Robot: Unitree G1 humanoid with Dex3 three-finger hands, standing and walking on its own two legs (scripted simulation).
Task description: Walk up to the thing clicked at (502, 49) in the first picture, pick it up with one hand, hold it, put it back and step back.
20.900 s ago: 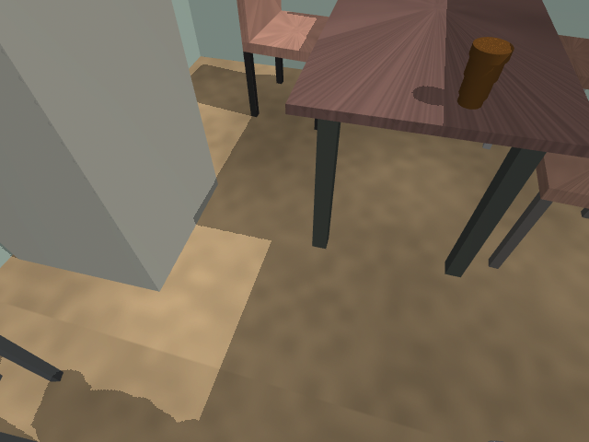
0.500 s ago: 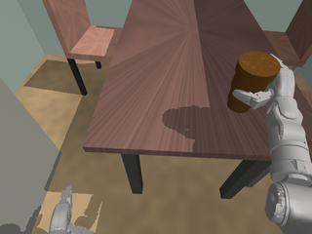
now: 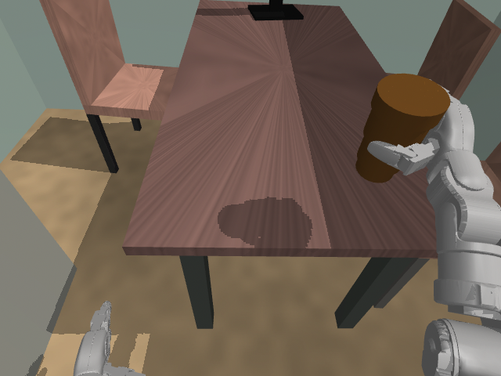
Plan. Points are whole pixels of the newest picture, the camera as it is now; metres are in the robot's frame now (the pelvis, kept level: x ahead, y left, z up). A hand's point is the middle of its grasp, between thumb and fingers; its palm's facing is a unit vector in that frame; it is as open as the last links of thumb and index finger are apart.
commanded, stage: lift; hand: right
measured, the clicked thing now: (391, 136) +0.38 -0.18 +0.22
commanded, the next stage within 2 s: hold in 0.52 s
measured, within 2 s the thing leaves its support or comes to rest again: neither
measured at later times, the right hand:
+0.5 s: hand (417, 121) +0.35 -0.18 +0.26, palm faces +0.17 +0.99 -0.01, open 11.2 cm
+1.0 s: hand (425, 112) +0.34 -0.18 +0.28, palm faces +0.15 +0.99 -0.02, open 11.2 cm
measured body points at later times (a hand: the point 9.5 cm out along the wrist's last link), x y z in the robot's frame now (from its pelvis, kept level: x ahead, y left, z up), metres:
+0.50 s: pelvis -0.01 +0.00 +0.00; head -0.04 +0.04 +0.45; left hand +0.16 +0.26 -0.07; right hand +0.33 -0.23 +0.27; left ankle +0.01 +0.13 -0.73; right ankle +0.02 -0.14 -0.73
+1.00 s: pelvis -0.01 +0.00 +0.01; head -0.05 +0.04 +0.45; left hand +0.17 +0.26 -0.07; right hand +0.32 -0.23 +0.29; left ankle +0.01 +0.13 -0.73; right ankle +0.02 -0.14 -0.73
